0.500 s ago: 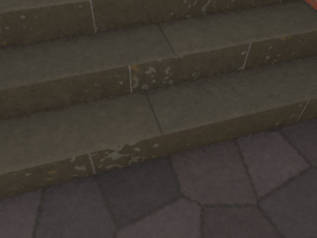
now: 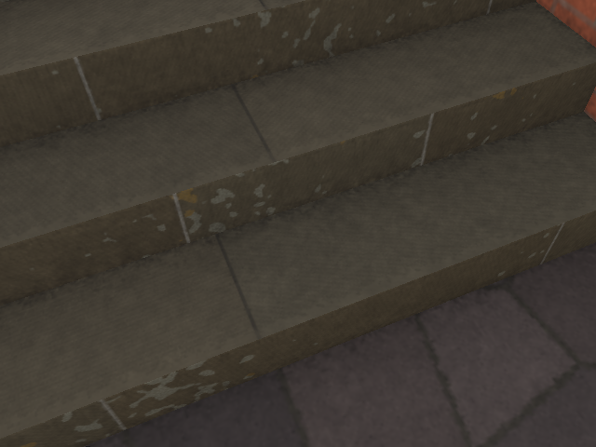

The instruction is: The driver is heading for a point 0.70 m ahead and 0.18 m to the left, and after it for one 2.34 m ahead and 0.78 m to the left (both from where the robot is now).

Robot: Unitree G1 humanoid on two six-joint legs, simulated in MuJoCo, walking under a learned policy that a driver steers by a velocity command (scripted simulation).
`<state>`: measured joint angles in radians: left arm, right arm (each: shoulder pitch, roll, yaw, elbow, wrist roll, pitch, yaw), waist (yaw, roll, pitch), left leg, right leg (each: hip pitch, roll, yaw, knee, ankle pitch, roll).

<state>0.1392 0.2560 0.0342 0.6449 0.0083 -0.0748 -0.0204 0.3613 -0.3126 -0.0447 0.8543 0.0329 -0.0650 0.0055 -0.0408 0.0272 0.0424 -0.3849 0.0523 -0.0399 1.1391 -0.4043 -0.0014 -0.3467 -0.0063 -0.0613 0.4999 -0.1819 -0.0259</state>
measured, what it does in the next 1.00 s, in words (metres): walks ahead, turning left: left foot, then right foot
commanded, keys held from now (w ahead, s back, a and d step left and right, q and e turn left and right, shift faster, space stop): w+q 0.66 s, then w+e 0.34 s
